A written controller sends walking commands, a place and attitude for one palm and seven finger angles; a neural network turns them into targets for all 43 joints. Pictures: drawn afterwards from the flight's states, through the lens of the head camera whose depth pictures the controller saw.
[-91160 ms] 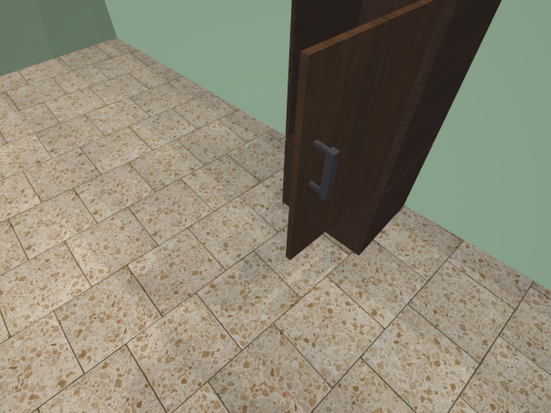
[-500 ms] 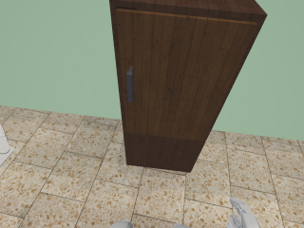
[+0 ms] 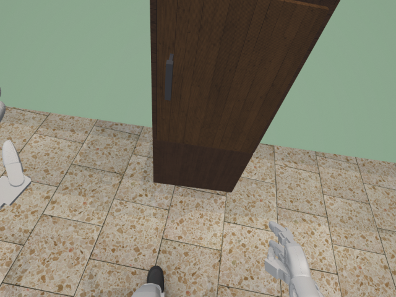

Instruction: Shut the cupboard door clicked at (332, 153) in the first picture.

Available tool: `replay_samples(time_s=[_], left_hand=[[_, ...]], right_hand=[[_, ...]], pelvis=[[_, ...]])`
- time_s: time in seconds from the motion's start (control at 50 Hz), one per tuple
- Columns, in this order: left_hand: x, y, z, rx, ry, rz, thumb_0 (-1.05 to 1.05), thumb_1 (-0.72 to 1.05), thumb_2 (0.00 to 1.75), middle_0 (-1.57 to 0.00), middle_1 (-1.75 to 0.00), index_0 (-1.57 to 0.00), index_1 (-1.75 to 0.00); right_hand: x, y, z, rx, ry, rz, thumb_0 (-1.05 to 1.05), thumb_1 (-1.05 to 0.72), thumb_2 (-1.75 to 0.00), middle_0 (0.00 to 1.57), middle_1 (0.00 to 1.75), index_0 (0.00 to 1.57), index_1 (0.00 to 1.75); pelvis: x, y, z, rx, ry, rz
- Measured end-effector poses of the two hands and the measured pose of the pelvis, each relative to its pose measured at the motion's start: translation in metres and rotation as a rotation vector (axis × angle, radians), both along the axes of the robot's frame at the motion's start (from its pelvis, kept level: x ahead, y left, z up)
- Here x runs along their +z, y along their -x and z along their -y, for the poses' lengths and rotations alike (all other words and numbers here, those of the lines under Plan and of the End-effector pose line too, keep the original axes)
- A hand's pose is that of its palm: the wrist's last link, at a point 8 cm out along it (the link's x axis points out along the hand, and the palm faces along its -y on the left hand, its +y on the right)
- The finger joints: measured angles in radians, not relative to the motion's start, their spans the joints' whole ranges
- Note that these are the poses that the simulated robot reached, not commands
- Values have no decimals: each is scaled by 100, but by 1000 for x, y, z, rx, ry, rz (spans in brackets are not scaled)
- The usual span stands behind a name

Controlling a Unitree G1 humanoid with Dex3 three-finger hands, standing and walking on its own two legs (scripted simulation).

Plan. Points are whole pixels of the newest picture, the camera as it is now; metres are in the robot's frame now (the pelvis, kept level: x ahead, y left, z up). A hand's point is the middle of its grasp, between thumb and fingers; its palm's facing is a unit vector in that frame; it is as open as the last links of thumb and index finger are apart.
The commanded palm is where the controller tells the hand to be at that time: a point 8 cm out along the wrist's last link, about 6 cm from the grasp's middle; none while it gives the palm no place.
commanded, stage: stop stepping back and stand still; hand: left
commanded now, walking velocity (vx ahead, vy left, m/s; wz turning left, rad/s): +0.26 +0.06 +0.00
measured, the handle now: (169, 77) +0.69 +0.15 +0.00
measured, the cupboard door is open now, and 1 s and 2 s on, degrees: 0 0 0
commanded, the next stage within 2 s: let the arm hang, fingers relaxed in 0.72 s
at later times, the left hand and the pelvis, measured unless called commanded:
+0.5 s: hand (10, 251) +0.15 +0.25 +0.16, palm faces +0.36 -0.86 -0.36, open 7.5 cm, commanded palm +0.07 +0.30 +0.18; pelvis -0.08 +0.00 +0.00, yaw -2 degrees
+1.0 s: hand out of the picture +0.07 +0.23 -0.12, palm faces +0.03 -0.96 -0.28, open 7.4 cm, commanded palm none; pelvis -0.08 +0.04 -0.02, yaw +1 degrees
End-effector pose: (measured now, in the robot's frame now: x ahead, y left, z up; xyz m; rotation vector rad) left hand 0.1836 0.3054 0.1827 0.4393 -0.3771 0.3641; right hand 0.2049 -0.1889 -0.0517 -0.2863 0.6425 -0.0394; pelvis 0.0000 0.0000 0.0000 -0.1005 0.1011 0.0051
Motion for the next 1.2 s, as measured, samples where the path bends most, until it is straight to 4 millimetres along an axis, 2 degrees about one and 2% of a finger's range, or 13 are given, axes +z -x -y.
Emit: replay_samples(time_s=[0.14, 0.24, 0.32, 0.38, 0.44, 0.58, 0.72, 0.84, 0.92, 0.98, 1.02, 1.06, 1.2], left_hand=[[16, 56, 33, -140, -171, -65, 2, 89, 89, -22, -30, -21, -30], [26, 88, 2, 21, -182, -8, 1, 88, 89, -22, -30, -22, -30], [4, 84, -33, 173, -20, 16, 1, 88, 89, -22, -30, -21, -30], [-19, 74, -37, 190, 71, -67, 1, 89, 90, -21, -30, -20, -30], [-26, 69, -15, 105, 85, -120, 2, 90, 90, -20, -30, -20, -30], [16, 101, 37, -102, -136, -103, 2, 89, 89, -21, -30, -21, -30], [32, 123, -10, 137, -148, -73, 1, 88, 89, -22, -30, -21, -30], [-30, 102, -32, 238, 67, -198, 1, 89, 90, -21, -30, -20, -30], [-155, 82, -23, 128, 185, -690, 1, 90, 90, -20, -29, -19, -30], [-250, 111, 11, 67, 308, -1096, 1, 91, 90, -20, -29, -19, -30], [-291, 145, 41, 27, 394, -1307, 1, 91, 90, -20, -29, -19, -30], [-313, 178, 60, 35, 499, -1413, 0, 93, 89, -20, -29, -20, -30], [-326, 234, 30, 165, 545, -1548, -4, 100, 89, -21, -30, -20, -30]], right_hand=[[-5, 80, 40, -121, -4, -44, 1, -90, -90, 21, 30, 21, 30], [-18, 138, 72, -231, 71, -111, 1, -90, -90, 21, 30, 21, 30], [-34, 166, 78, -280, 99, -176, 1, -90, -90, 20, 30, 20, 30], [-33, 177, 67, -292, 75, -160, 1, -90, -90, 20, 30, 20, 30], [-25, 183, 50, -268, 32, -130, 1, -90, -90, 20, 30, 20, 30], [-20, 180, 32, -207, -61, -72, 1, -90, -90, 21, 30, 21, 30], [-30, 173, 46, -200, -54, -125, 1, -90, -90, 21, 30, 21, 30], [-37, 154, 51, -150, 20, -150, 1, -90, -90, 21, 30, 21, 30], [-59, 139, 44, -89, 28, -208, 1, -90, -90, 20, 30, 20, 30], [-70, 142, 32, -85, 9, -253, 1, -90, -90, 20, 30, 20, 30], [-72, 150, 22, -89, -10, -299, 1, -90, -90, 20, 30, 20, 30], [-72, 162, 13, -93, -18, -363, 1, -90, -90, 20, 30, 20, 30], [-73, 203, -8, -114, -16, -546, 1, -90, -90, 21, 30, 21, 30]], pelvis=[[-4, 41, 13, -32, -48, 64], [-6, 35, 1, -39, -61, 75], [-9, 44, -13, -13, -75, 107], [-6, 58, -17, -30, -85, 118], [0, 73, -12, -33, -90, 117], [2, 90, 3, -45, -91, 95], [9, 77, -3, -49, -115, 101], [4, 69, -20, 3, -109, 113], [-14, 71, -34, 17, -106, 93], [-19, 77, -36, 12, -121, 98], [-16, 78, -35, 13, -112, 102], [-12, 77, -33, 21, -108, 100], [-1, 74, -38, 34, -85, 113]])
